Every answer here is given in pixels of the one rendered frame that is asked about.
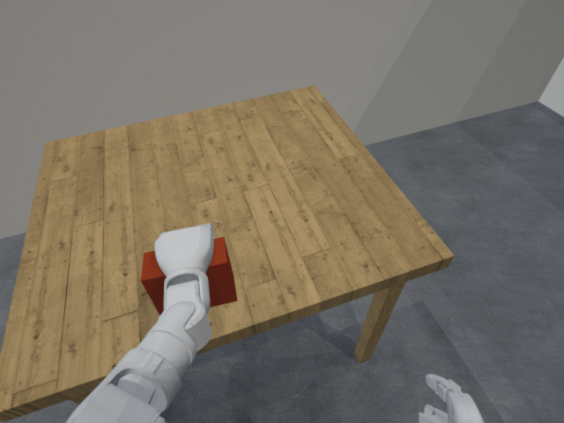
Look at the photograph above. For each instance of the sponge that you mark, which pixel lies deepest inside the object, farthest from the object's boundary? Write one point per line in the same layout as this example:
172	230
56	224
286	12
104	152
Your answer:
220	276

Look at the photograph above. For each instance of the robot left forearm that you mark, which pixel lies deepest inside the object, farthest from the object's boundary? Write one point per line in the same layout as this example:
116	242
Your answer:
153	371

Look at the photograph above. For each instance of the table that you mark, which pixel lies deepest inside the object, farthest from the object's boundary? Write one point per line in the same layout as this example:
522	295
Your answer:
310	220

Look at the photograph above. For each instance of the left robot upper arm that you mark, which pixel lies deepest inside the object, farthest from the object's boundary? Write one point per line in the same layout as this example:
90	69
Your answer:
114	405

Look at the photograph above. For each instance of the right robot hand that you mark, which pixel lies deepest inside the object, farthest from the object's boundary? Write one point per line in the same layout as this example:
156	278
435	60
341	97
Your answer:
461	407

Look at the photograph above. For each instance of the left robot hand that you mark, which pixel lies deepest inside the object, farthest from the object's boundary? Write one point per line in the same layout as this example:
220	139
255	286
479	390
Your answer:
190	247

